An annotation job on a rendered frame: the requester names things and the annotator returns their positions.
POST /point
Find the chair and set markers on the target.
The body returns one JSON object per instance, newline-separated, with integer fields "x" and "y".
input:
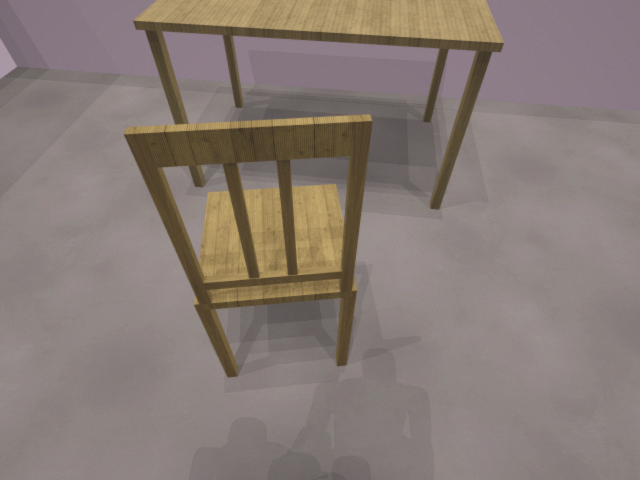
{"x": 263, "y": 246}

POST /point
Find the table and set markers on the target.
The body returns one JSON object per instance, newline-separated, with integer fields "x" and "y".
{"x": 443, "y": 24}

